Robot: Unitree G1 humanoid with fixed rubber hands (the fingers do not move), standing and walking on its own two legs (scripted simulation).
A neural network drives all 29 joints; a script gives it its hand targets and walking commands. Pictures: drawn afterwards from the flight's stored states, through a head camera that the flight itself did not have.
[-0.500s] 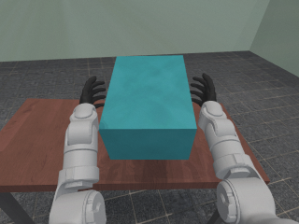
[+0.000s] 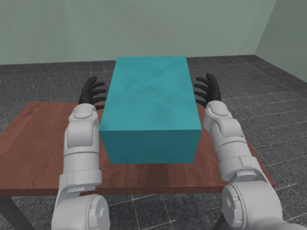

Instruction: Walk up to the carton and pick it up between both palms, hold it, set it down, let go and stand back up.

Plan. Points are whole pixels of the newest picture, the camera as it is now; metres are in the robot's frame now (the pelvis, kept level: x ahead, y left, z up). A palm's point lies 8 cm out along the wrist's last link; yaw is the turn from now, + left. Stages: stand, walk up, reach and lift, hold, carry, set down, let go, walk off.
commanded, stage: hold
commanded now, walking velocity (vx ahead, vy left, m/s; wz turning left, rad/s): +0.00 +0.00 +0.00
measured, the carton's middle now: (151, 105) +0.45 -0.01 +0.14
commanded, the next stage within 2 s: none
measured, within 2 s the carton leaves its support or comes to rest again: neither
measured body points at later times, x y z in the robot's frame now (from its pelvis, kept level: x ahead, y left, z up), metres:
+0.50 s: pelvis +0.00 +0.00 +0.00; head -0.07 +0.03 +0.44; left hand +0.37 +0.16 +0.19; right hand +0.38 -0.16 +0.21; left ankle +0.04 +0.12 -0.74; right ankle +0.03 -0.14 -0.74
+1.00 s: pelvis +0.00 +0.00 +0.00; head -0.07 +0.02 +0.44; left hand +0.37 +0.16 +0.19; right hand +0.38 -0.16 +0.21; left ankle +0.04 +0.12 -0.74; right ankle +0.03 -0.14 -0.74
